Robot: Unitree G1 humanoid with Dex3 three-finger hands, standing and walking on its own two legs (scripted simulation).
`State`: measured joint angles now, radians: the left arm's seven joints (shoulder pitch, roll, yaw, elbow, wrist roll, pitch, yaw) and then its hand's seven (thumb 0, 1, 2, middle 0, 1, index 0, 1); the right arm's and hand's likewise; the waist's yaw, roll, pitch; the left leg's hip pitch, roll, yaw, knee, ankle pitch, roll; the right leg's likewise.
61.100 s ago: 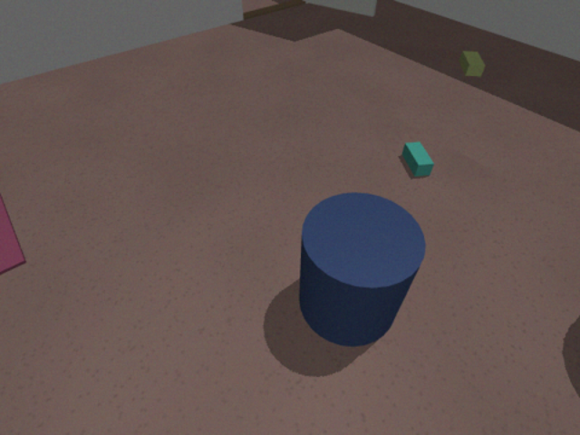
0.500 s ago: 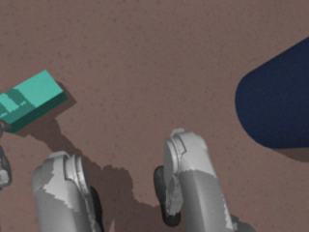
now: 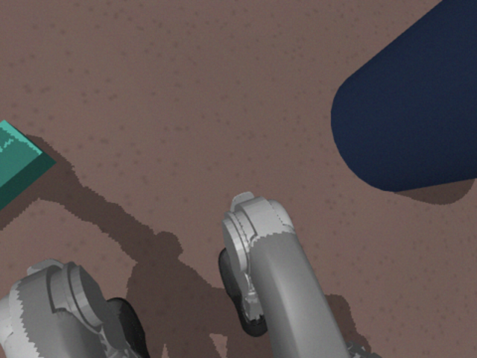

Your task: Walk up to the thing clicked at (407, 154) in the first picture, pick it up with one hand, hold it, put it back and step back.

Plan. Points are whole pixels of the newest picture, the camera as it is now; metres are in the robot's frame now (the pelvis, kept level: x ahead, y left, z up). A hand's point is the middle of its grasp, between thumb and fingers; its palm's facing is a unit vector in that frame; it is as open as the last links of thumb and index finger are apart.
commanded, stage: approach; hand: left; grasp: from above
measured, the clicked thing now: out of the picture +0.49 +0.32 -0.28
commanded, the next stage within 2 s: rest palm in 0.10 s
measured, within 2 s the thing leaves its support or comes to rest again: neither
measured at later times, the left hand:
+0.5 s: hand out of the picture +0.46 +0.32 -0.17, palm faces -0.37 -0.28 -0.89, open 14.5 cm
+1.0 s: hand out of the picture +0.50 +0.30 -0.23, palm faces -0.30 -0.28 -0.91, open 14.5 cm
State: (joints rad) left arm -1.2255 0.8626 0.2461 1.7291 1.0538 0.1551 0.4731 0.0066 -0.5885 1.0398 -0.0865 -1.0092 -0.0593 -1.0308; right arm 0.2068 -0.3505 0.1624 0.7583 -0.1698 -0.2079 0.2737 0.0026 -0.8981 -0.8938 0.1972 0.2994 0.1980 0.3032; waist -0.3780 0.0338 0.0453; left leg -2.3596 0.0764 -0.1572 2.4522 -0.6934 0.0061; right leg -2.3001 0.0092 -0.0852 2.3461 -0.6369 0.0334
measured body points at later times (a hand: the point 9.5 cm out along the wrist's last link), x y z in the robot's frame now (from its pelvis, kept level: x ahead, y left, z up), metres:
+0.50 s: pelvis +0.00 +0.01 +0.00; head +0.25 +0.08 +0.37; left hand +0.48 +0.33 -0.12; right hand +0.07 -0.26 -0.09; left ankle +0.07 +0.13 -0.28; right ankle +0.11 -0.12 -0.28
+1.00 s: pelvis +0.01 +0.01 -0.01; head +0.30 +0.09 +0.32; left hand +0.52 +0.31 -0.18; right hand -0.02 -0.24 -0.06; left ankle +0.07 +0.13 -0.28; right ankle +0.11 -0.12 -0.28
